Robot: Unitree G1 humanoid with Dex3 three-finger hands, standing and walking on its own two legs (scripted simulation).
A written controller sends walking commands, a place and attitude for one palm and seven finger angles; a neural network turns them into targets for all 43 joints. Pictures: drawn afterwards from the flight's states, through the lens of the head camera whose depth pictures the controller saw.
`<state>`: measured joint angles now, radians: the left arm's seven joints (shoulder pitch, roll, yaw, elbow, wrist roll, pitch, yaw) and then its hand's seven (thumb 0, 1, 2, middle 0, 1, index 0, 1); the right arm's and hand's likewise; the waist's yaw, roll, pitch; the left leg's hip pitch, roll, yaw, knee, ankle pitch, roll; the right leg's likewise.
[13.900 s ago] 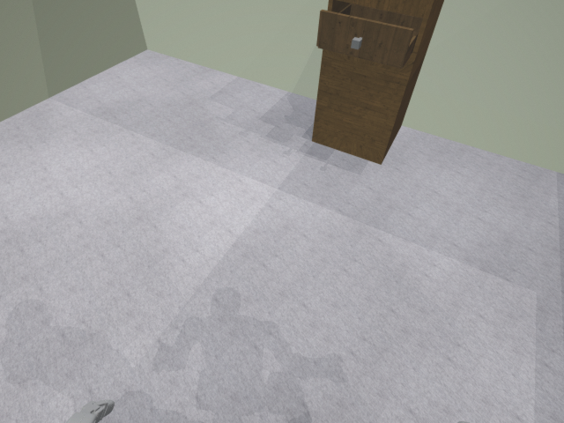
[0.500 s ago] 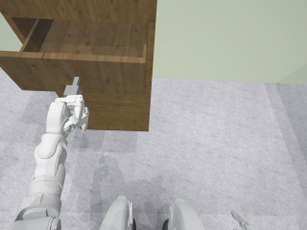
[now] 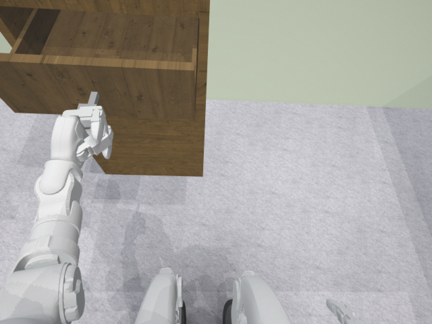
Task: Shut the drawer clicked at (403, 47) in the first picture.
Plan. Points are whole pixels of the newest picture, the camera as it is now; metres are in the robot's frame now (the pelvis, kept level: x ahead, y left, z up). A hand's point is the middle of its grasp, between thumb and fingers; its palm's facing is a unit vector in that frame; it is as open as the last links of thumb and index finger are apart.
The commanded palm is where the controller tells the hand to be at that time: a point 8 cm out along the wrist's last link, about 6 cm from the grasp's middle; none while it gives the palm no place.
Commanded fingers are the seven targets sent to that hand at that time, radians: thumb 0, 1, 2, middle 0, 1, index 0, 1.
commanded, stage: push the drawer shut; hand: left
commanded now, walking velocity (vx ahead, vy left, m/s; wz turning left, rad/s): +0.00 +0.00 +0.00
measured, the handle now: (91, 108) +0.50 +0.24 +0.04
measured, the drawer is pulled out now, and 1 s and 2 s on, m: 0.14 0.02 0.00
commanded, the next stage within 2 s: pull the fist back off the drawer in 1.42 s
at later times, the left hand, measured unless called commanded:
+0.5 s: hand (113, 112) +0.49 +0.20 +0.04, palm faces -0.03 -1.00 -0.03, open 3.3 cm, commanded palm +0.50 +0.24 +0.04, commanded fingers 0.00 0.90 0.90 -1.40 -1.60 -1.40 -1.60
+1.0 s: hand (119, 87) +0.55 +0.20 +0.04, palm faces -0.02 -1.00 -0.02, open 3.3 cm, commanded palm +0.56 +0.23 +0.04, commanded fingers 0.00 0.90 0.90 -1.40 -1.60 -1.40 -1.60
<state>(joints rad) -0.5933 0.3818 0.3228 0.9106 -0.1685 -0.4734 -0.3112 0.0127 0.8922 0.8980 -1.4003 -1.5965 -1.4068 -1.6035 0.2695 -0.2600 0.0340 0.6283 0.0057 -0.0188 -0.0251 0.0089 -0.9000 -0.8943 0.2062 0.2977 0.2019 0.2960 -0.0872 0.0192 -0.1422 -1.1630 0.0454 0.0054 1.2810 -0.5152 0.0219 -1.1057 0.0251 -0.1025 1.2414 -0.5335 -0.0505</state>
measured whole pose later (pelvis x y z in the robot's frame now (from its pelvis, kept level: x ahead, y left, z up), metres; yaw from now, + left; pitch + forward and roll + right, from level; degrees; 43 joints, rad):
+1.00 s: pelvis -0.01 +0.02 -0.02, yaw -3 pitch +30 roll -6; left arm -1.09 0.63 0.43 1.26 0.00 -0.40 -0.24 0.01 0.89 0.89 -1.43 -1.60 -1.45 -1.60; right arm 0.36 -0.27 0.09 0.63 -0.04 0.02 0.00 0.01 -0.90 -0.89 0.21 0.30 0.20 0.30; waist -0.24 0.05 -0.12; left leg -1.38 0.06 -0.01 1.37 -0.51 0.05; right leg -1.29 0.04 -0.12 1.28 -0.50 -0.03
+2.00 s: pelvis -0.02 +0.02 -0.03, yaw -4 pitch +32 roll -7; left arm -1.17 0.74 0.46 1.24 0.03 -0.28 -0.25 0.01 0.89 0.88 -1.44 -1.60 -1.48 -1.60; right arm 0.40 -0.27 0.12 0.61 -0.04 0.01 0.01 0.00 -0.90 -0.89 0.21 0.30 0.20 0.30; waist -0.30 0.06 -0.09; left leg -1.45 0.08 -0.01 1.38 -0.49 0.06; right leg -1.36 0.06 -0.12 1.27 -0.47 -0.02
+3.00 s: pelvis +0.04 +0.02 +0.09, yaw +0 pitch +6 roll -1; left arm -0.02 0.32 0.16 0.23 -0.11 -0.13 0.01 0.01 0.90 0.90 -1.40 -1.60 -1.40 -1.60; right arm 0.23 -0.24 0.04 0.51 0.05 0.06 -0.07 0.01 -0.90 -0.89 0.20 0.30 0.20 0.30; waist -0.01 0.04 -0.09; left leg -0.49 0.01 0.04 0.76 -0.38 0.04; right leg -0.44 0.02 -0.04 0.71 -0.38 -0.02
